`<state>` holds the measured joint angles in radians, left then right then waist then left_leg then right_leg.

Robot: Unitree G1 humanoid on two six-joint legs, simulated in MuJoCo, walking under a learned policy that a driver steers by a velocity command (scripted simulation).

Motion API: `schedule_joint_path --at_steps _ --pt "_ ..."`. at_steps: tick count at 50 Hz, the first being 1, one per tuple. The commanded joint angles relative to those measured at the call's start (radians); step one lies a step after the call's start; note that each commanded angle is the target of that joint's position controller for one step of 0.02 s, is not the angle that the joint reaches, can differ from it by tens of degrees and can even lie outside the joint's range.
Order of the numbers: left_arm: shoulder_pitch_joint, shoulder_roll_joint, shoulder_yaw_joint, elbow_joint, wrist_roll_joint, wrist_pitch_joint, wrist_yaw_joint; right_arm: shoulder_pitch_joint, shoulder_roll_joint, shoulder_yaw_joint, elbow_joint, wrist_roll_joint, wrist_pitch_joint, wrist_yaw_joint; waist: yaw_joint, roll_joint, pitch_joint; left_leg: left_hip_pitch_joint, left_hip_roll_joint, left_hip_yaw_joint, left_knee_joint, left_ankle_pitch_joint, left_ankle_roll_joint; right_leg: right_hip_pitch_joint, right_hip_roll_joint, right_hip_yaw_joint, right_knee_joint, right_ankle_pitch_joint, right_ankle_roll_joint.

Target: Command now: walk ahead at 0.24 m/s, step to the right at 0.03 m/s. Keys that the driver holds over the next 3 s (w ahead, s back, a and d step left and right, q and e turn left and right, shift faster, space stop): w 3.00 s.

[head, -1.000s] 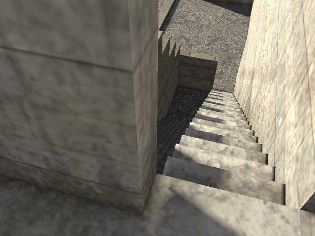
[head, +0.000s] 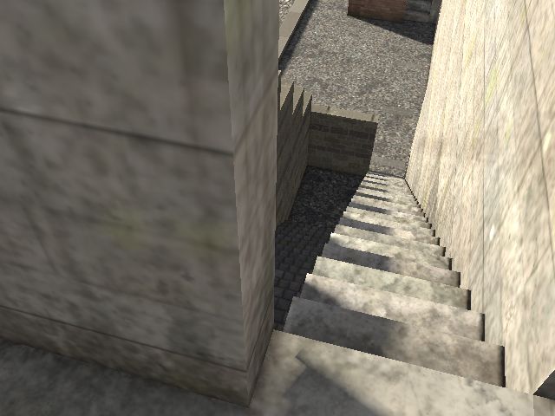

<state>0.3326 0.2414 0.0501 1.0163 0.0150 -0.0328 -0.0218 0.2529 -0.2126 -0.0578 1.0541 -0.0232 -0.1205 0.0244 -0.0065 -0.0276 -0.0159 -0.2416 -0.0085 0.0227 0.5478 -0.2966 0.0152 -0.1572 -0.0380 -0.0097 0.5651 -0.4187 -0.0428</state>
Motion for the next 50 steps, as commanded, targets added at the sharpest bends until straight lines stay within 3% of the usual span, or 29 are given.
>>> schedule_joint_path --at_steps 1,2,3,4,6,7,9,13,16,18,19,20,21,22,24,25,27,31,34,35,36,37,38,39,40,41,42,46,50 --pt "-0.131 0.079 0.036 -0.100 0.033 -0.022 0.024 0.344 -0.155 -0.035 0.025 -0.020 -0.030 -0.008 -0.153 0.275 0.014 0.449 0.385 -0.590 -0.269 0.112 0.346 -0.543 0.038 0.011 0.279 -0.216 0.024" --pt "-0.213 0.048 0.028 -0.124 0.026 -0.039 0.035 0.430 -0.148 -0.027 0.044 -0.035 -0.041 -0.023 -0.192 0.227 0.054 0.506 0.477 -0.678 -0.311 0.157 0.381 -0.714 -0.008 0.137 0.501 -0.280 0.025" --pt "-0.225 0.055 0.033 -0.131 0.014 -0.057 0.043 0.352 -0.148 -0.026 0.020 -0.035 -0.046 -0.032 -0.148 0.139 0.053 0.453 0.469 -0.601 -0.306 0.216 0.351 -0.727 -0.036 0.172 0.637 -0.222 0.026" --pt "-0.167 0.070 0.043 -0.103 0.017 -0.062 0.052 0.235 -0.126 -0.018 -0.022 -0.037 -0.033 -0.036 -0.090 0.085 0.030 0.363 0.433 -0.497 -0.329 0.256 0.328 -0.667 -0.053 0.142 0.677 -0.159 0.035" --pt "-0.165 0.026 0.036 -0.099 0.037 -0.042 0.053 0.056 -0.090 -0.005 -0.104 -0.002 -0.019 -0.046 -0.016 0.049 0.050 0.182 0.310 -0.275 -0.384 0.310 0.229 -0.516 -0.086 0.081 0.512 -0.068 0.062" --pt "-0.253 0.043 0.033 -0.120 0.016 0.000 0.059 -0.009 -0.139 -0.015 -0.177 0.026 -0.033 -0.065 -0.040 0.062 0.052 0.143 0.289 -0.216 -0.298 0.660 0.219 -0.497 -0.048 0.055 0.472 -0.068 0.114" --pt "-0.177 0.024 0.004 -0.090 0.017 0.050 0.020 0.089 -0.213 -0.039 -0.184 -0.003 -0.056 -0.068 -0.045 0.090 -0.010 0.128 0.308 -0.144 -0.261 0.841 0.224 -0.440 -0.069 0.070 0.340 0.061 0.180" --pt "-0.153 0.045 -0.022 -0.062 0.026 0.084 -0.001 0.053 -0.246 -0.072 -0.264 -0.038 -0.036 -0.035 -0.036 0.147 0.017 -0.038 0.331 -0.120 -0.316 0.657 0.207 -0.283 -0.059 0.043 0.178 0.245 0.165" --pt "-0.158 0.065 -0.025 -0.067 0.014 0.070 0.021 0.035 -0.239 -0.081 -0.294 -0.017 -0.006 -0.037 -0.025 0.142 0.016 0.045 0.355 -0.125 -0.281 0.444 0.160 -0.271 -0.041 0.032 0.017 0.284 0.143" --pt "-0.163 0.129 0.001 -0.087 -0.015 0.051 0.032 0.025 -0.220 -0.073 -0.296 -0.028 0.013 -0.034 -0.002 0.151 -0.035 0.011 0.286 -0.081 -0.169 0.458 0.129 -0.089 0.061 -0.059 -0.129 0.408 0.063" --pt "-0.090 0.223 0.039 -0.078 -0.032 0.033 0.042 0.051 -0.157 -0.051 -0.307 -0.052 0.016 -0.024 0.007 0.039 -0.152 -0.018 0.182 0.016 0.042 0.451 0.055 0.104 0.041 -0.020 -0.119 0.666 -0.048" --pt "0.087 0.340 0.076 -0.110 -0.041 0.017 0.061 0.129 0.009 0.004 -0.368 -0.093 -0.007 -0.012 0.016 -0.209 -0.436 -0.354 -0.029 0.090 0.465 -0.132 -0.049 0.560 -0.216 0.278 -0.069 1.125 -0.409" --pt "0.163 0.290 0.061 -0.093 0.008 -0.033 0.049 0.012 0.014 0.025 -0.407 -0.043 -0.029 0.020 0.102 -0.215 -0.381 -0.580 -0.119 -0.032 0.699 -0.549 -0.030 0.545 -0.327 0.470 -0.192 1.107 -0.439" --pt "0.110 0.236 0.057 -0.096 0.035 -0.080 0.044 -0.091 -0.040 0.011 -0.399 -0.024 -0.020 0.013 0.112 -0.064 -0.192 -0.565 -0.050 -0.099 0.795 -0.456 0.007 0.325 -0.293 0.365 -0.203 1.042 -0.339" --pt "-0.149 0.107 0.024 -0.155 -0.029 -0.073 0.037 -0.041 -0.157 -0.024 -0.351 -0.025 0.000 -0.016 -0.048 -0.032 -0.165 -0.395 0.095 -0.055 0.741 -0.387 0.019 0.032 -0.234 0.259 -0.268 0.788 -0.227" --pt "-0.203 0.099 0.020 -0.180 -0.039 -0.059 0.036 -0.027 -0.128 -0.012 -0.354 -0.044 0.007 -0.025 -0.080 -0.035 -0.121 -0.314 0.111 -0.064 0.698 -0.314 0.018 -0.103 -0.229 0.257 -0.306 0.700 -0.215" --pt "-0.293 0.147 0.030 -0.239 -0.019 -0.041 0.036 0.050 -0.098 0.003 -0.330 -0.054 0.015 -0.008 -0.136 0.014 -0.093 -0.123 0.086 -0.010 0.489 -0.152 0.026 -0.276 -0.170 0.181 -0.362 0.491 -0.215" --pt "-0.216 0.189 0.052 -0.225 0.003 -0.030 0.036 -0.025 -0.090 0.033 -0.344 -0.019 -0.005 0.062 -0.051 -0.032 -0.104 -0.114 0.057 0.007 0.219 -0.013 0.031 -0.190 -0.167 0.204 -0.326 0.439 -0.272" --pt "-0.216 0.177 0.054 -0.198 -0.017 0.005 -0.010 -0.039 -0.127 0.027 -0.363 0.006 -0.016 0.052 -0.063 0.001 -0.128 0.001 0.052 0.049 -0.037 0.192 0.061 -0.186 -0.178 0.237 -0.218 0.374 -0.302" --pt "-0.153 0.125 0.035 -0.159 -0.009 0.012 -0.016 -0.012 -0.144 0.021 -0.358 0.007 -0.014 0.037 -0.065 0.033 -0.130 0.086 0.093 0.001 -0.122 0.261 0.109 -0.227 -0.135 0.228 -0.152 0.290 -0.247" --pt "-0.097 0.060 0.023 -0.177 0.003 0.015 -0.014 0.030 -0.252 -0.002 -0.369 -0.003 -0.013 0.001 -0.057 0.222 -0.167 0.225 0.403 -0.357 -0.214 0.588 0.341 -0.355 0.016 0.105 0.104 0.055 -0.069" --pt "-0.070 0.056 0.019 -0.188 0.021 0.015 -0.003 0.121 -0.246 0.005 -0.328 -0.044 -0.013 -0.019 -0.058 0.211 -0.148 0.273 0.602 -0.649 -0.309 0.626 0.509 -0.532 0.064 0.166 0.314 -0.172 0.068" --pt "-0.107 0.113 0.032 -0.181 0.013 0.037 0.011 0.092 -0.203 -0.002 -0.296 -0.045 -0.014 -0.024 -0.068 0.109 -0.124 0.270 0.561 -0.572 -0.330 0.442 0.417 -0.620 0.061 0.255 0.495 -0.115 0.124" --pt "-0.148 0.151 0.050 -0.239 -0.046 0.080 -0.009 0.053 -0.233 -0.022 -0.260 0.084 0.055 -0.058 0.021 -0.060 -0.083 0.351 0.423 -0.419 -0.136 0.728 0.316 -0.693 0.136 0.102 0.507 -0.069 0.076" --pt "-0.142 0.098 0.032 -0.235 -0.050 0.105 -0.015 0.074 -0.223 -0.024 -0.250 0.088 0.087 -0.066 0.005 -0.035 -0.130 0.347 0.376 -0.300 -0.101 0.845 0.255 -0.673 0.123 0.130 0.545 -0.044 0.079" --pt "-0.061 0.117 0.023 -0.203 0.060 0.083 -0.007 0.011 -0.162 0.007 -0.299 -0.034 0.015 -0.007 -0.023 0.201 -0.096 0.116 0.389 -0.246 -0.245 0.600 0.273 -0.601 0.053 0.250 0.641 -0.009 0.150" --pt "-0.062 0.159 0.040 -0.191 0.055 0.069 0.004 -0.053 -0.143 -0.006 -0.320 -0.047 0.001 -0.005 -0.017 0.212 -0.060 0.042 0.351 -0.208 -0.287 0.421 0.269 -0.559 0.052 0.225 0.686 0.034 0.164" --pt "-0.059 0.137 0.032 -0.158 0.016 0.046 0.011 -0.051 -0.177 -0.025 -0.317 -0.032 -0.028 -0.008 -0.024 0.126 -0.063 -0.041 0.301 -0.099 -0.314 0.368 0.259 -0.499 0.020 0.140 0.667 0.166 0.211" --pt "-0.087 0.073 -0.007 -0.139 0.029 0.084 0.008 0.061 -0.249 -0.068 -0.284 -0.010 -0.015 -0.037 -0.077 0.175 -0.050 0.034 0.315 -0.063 -0.307 0.415 0.204 -0.396 -0.038 0.026 0.310 0.113 0.209"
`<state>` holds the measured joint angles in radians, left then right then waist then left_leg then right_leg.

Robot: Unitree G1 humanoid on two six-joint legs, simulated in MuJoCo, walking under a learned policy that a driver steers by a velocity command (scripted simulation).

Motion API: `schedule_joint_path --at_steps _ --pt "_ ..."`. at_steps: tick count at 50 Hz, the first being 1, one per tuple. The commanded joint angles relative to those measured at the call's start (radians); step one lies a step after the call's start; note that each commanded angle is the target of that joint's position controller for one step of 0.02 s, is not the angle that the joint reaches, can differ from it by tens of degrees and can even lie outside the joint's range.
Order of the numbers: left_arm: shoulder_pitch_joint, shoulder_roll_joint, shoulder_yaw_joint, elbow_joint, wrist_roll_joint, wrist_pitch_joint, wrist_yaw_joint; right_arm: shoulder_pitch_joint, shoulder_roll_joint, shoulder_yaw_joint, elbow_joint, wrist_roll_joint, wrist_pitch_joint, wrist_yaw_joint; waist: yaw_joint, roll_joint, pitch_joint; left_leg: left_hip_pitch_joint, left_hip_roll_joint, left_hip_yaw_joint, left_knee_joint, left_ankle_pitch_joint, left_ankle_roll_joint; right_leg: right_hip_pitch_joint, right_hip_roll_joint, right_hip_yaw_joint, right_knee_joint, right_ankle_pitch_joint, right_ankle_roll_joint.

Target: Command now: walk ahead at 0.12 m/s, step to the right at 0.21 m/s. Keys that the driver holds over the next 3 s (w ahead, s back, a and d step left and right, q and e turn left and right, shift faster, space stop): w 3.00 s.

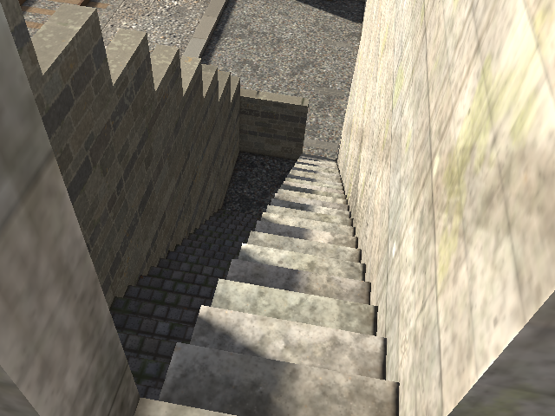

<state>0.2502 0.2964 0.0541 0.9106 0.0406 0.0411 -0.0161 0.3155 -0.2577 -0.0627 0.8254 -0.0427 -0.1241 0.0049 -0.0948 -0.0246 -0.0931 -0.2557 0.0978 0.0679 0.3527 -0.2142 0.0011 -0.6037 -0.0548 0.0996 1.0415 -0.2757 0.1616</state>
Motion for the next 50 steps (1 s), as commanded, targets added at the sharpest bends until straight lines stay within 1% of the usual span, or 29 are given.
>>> schedule_joint_path --at_steps 1,3,4,6,7,8,9,11,13,14,16,20,25,26,27,28,29,30,31,34,36,41,42,43,44,45,46,47,50 --pt "-0.030 0.009 -0.020 -0.040 0.004 0.017 0.002 0.008 -0.209 -0.072 -0.056 0.011 -0.004 -0.021 -0.008 0.190 0.046 0.057 0.201 -0.095 -0.104 0.302 0.196 0.095 -0.010 -0.119 -0.271 -0.081 -0.009" --pt "-0.042 0.009 -0.025 -0.039 0.004 0.030 -0.001 -0.021 -0.223 -0.080 -0.058 0.007 0.020 -0.027 -0.023 0.228 0.046 0.081 0.239 -0.144 -0.077 0.234 0.189 0.146 0.015 -0.122 -0.463 -0.024 -0.046" --pt "-0.071 -0.037 -0.017 -0.124 -0.015 0.028 -0.004 0.072 -0.267 -0.092 0.047 0.010 0.087 -0.043 0.061 0.396 0.124 0.141 0.139 -0.069 0.095 0.492 0.112 0.193 0.109 -0.239 -0.648 -0.008 -0.091" --pt "0.165 0.025 0.001 -0.046 0.010 0.001 -0.011 0.091 -0.173 -0.067 0.031 0.024 0.111 -0.051 0.131 0.199 -0.033 -0.030 0.072 -0.021 0.321 0.400 0.031 0.599 0.065 -0.185 -0.788 0.204 -0.139" --pt "0.253 0.123 0.011 -0.046 -0.004 -0.015 -0.016 0.086 -0.040 -0.033 -0.010 -0.019 0.131 -0.059 0.149 -0.134 -0.051 -0.271 -0.033 0.041 0.603 -0.430 0.006 0.749 -0.220 0.078 -0.705 0.610 -0.194" --pt "0.326 0.248 0.039 -0.027 -0.013 -0.010 -0.001 0.066 0.009 -0.021 -0.016 0.005 0.155 -0.073 0.209 -0.358 -0.107 -0.429 -0.130 -0.095 0.800 -0.546 0.016 0.787 -0.263 0.157 -0.651 0.833 -0.336" --pt "0.315 0.170 0.020 -0.015 -0.012 -0.018 0.025 -0.008 -0.037 -0.023 -0.025 0.010 0.158 -0.074 0.214 -0.200 -0.047 -0.445 -0.104 -0.193 0.902 -0.503 0.040 0.730 -0.263 0.123 -0.646 0.869 -0.347" --pt "0.128 0.055 -0.014 -0.066 0.008 -0.016 0.050 -0.036 -0.070 -0.030 -0.007 0.024 0.141 -0.063 0.127 -0.099 0.051 -0.430 -0.089 -0.182 0.877 -0.340 0.042 0.632 -0.198 0.053 -0.663 0.801 -0.307" --pt "0.030 0.017 -0.022 -0.103 -0.014 -0.015 0.059 0.033 -0.102 -0.040 0.032 0.001 0.162 -0.064 0.062 -0.127 0.041 -0.320 -0.081 -0.109 0.833 -0.232 0.005 0.540 -0.156 0.001 -0.692 0.807 -0.341" --pt "-0.055 0.093 0.024 -0.160 -0.047 -0.038 0.012 0.022 -0.073 -0.023 -0.069 0.001 0.057 -0.057 -0.036 -0.261 0.046 -0.281 -0.060 -0.063 0.928 -0.290 0.000 0.345 -0.234 0.086 -0.799 0.648 -0.504" --pt "-0.079 0.052 0.031 -0.177 -0.013 -0.064 0.003 -0.008 -0.075 -0.003 -0.053 -0.017 0.019 -0.044 -0.003 -0.065 0.054 -0.286 -0.045 -0.038 0.830 -0.210 -0.011 0.333 -0.232 0.068 -0.855 0.296 -0.515" --pt "0.078 0.060 0.055 -0.116 -0.024 -0.056 0.058 -0.127 -0.005 0.043 -0.105 0.011 0.052 -0.005 0.098 -0.082 0.069 -0.301 -0.052 0.010 0.393 -0.114 0.010 0.485 -0.195 0.059 -0.832 0.096 -0.484" --pt "0.093 0.077 0.081 -0.080 -0.012 -0.052 0.036 -0.222 -0.012 0.074 -0.140 0.017 0.060 0.004 0.143 -0.037 0.046 -0.327 -0.064 0.017 0.164 -0.042 0.084 0.583 -0.244 0.118 -0.806 0.168 -0.520" --pt "0.146 -0.048 0.021 -0.049 -0.026 -0.052 0.043 -0.120 -0.026 0.038 -0.068 0.013 0.079 -0.050 0.127 -0.047 0.062 -0.103 -0.109 0.042 0.082 0.110 0.066 0.574 -0.068 -0.062 -0.666 0.546 -0.367" --pt "0.134 -0.038 0.019 -0.035 -0.047 -0.061 0.045 -0.017 -0.051 0.032 -0.047 0.001 0.079 -0.074 0.070 -0.063 -0.007 0.077 -0.078 0.019 0.038 0.241 0.065 0.478 -0.015 -0.122 -0.600 0.591 -0.293" --pt "0.098 -0.063 0.001 -0.063 -0.054 -0.075 0.046 0.059 -0.116 0.014 -0.044 -0.017 0.078 -0.086 0.026 0.008 -0.060 0.278 0.090 -0.147 0.010 0.230 0.092 0.323 -0.009 -0.115 -0.513 0.380 -0.230" --pt "0.104 -0.073 -0.001 -0.097 -0.053 -0.073 0.043 0.054 -0.238 -0.025 -0.045 -0.013 0.098 -0.094 0.027 0.213 -0.026 0.365 0.318 -0.413 -0.009 0.437 0.239 0.117 0.097 -0.180 -0.357 -0.033 -0.187" --pt "0.031 0.005 0.019 -0.102 -0.013 -0.042 0.051 0.094 -0.229 -0.032 -0.014 0.011 0.118 -0.099 -0.014 0.190 0.004 0.297 0.401 -0.488 -0.054 0.517 0.341 0.061 0.096 -0.117 -0.150 -0.275 -0.177" --pt "-0.063 0.014 0.025 -0.140 0.005 -0.006 0.021 0.129 -0.033 0.016 -0.055 -0.031 0.041 -0.079 -0.111 0.241 0.012 0.228 0.399 -0.496 -0.187 0.216 0.369 -0.094 0.073 0.057 0.113 -0.346 -0.120" --pt "-0.039 0.051 0.060 -0.163 0.011 -0.013 0.009 -0.172 -0.002 0.018 -0.084 0.017 -0.018 -0.046 0.050 0.133 0.053 0.008 0.203 -0.184 -0.195 0.094 0.245 -0.042 0.067 0.101 0.243 -0.161 -0.102" --pt "0.081 0.005 0.042 -0.143 0.002 -0.006 -0.010 -0.231 -0.068 -0.002 -0.095 0.013 -0.023 -0.052 0.099 0.086 0.022 -0.100 0.148 -0.076 -0.180 0.217 0.237 0.088 0.028 -0.008 0.174 -0.119 -0.058" --pt "0.062 -0.050 -0.005 -0.131 0.005 0.038 0.002 -0.153 -0.142 -0.052 -0.079 0.033 -0.013 -0.066 0.013 0.131 0.007 -0.003 0.165 -0.093 -0.096 0.356 0.224 0.193 -0.001 -0.107 -0.289 -0.198 -0.010" --pt "0.031 -0.051 -0.008 -0.157 -0.013 0.020 0.001 -0.176 -0.133 -0.045 -0.083 0.032 -0.003 -0.062 0.032 0.133 -0.024 0.049 0.164 -0.105 -0.022 0.474 0.219 0.210 0.010 -0.114 -0.410 -0.117 -0.044" --pt "0.079 -0.082 0.000 -0.158 -0.054 -0.007 0.037 -0.080 -0.159 -0.045 0.019 0.000 0.087 -0.042 0.108 0.252 -0.060 0.244 0.034 -0.021 0.211 0.526 0.134 0.262 0.092 -0.184 -0.691 0.108 -0.091" --pt "0.088 -0.042 0.002 -0.138 -0.036 -0.034 0.046 -0.031 -0.118 -0.039 0.014 0.010 0.123 -0.032 0.066 0.212 -0.080 0.124 0.024 -0.017 0.239 0.490 0.077 0.421 0.084 -0.184 -0.749 0.319 -0.101" --pt "0.104 -0.025 -0.003 -0.155 -0.028 -0.058 0.045 -0.041 -0.034 -0.009 -0.016 -0.013 0.144 -0.023 0.066 0.113 -0.092 -0.041 0.041 -0.048 0.258 0.124 0.023 0.575 -0.097 0.002 -0.768 0.496 -0.125" --pt "0.062 0.079 0.008 -0.160 -0.026 -0.057 0.052 -0.004 0.073 0.019 -0.053 0.002 0.158 -0.014 0.010 -0.192 -0.089 -0.214 -0.024 -0.025 0.316 -0.321 -0.032 0.653 -0.285 0.190 -0.645 1.050 -0.232" --pt "0.058 0.032 -0.001 -0.148 -0.025 -0.049 0.062 -0.069 0.037 0.018 -0.046 0.021 0.184 -0.025 0.069 -0.174 -0.096 -0.210 -0.029 -0.063 0.391 -0.419 -0.029 0.606 -0.300 0.156 -0.631 1.009 -0.341" --pt "0.031 -0.027 -0.028 -0.134 -0.036 -0.048 0.077 -0.149 -0.041 0.000 -0.020 0.016 0.206 -0.035 0.077 -0.143 0.035 -0.201 -0.040 -0.082 0.492 -0.298 -0.029 0.519 -0.206 0.046 -0.667 0.873 -0.316"
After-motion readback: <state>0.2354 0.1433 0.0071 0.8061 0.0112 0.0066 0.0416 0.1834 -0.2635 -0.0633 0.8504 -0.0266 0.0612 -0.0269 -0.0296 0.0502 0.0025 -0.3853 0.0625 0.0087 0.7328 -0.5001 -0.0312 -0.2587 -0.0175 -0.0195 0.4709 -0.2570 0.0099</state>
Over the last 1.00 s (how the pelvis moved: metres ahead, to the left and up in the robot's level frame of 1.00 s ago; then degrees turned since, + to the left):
0.19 -0.22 0.02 -1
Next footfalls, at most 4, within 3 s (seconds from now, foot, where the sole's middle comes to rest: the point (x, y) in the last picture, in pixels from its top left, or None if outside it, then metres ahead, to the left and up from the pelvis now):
0.12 right None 0.05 -0.21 -0.79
0.54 left None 0.12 -0.03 -0.79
0.90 right None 0.12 -0.32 -0.79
1.20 left None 0.12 -0.09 -0.79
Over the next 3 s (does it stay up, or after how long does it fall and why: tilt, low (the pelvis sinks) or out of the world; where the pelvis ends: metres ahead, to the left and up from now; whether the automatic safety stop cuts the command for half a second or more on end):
stays up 0.05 -0.22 -0.01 its command is cut before an obstacle from the start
